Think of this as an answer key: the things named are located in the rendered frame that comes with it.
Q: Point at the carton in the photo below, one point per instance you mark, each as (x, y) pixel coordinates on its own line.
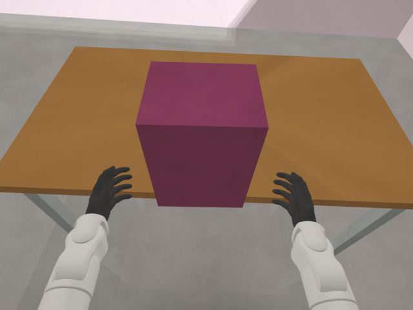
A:
(201, 127)

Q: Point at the table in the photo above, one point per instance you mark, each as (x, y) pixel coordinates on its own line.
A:
(327, 120)

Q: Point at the robot left forearm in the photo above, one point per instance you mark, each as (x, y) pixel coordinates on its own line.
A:
(73, 280)

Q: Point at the robot right hand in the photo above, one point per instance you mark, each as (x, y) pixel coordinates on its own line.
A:
(300, 207)

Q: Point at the robot right forearm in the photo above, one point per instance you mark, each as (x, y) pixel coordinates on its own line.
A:
(324, 279)

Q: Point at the robot left hand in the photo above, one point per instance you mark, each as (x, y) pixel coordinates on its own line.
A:
(102, 199)

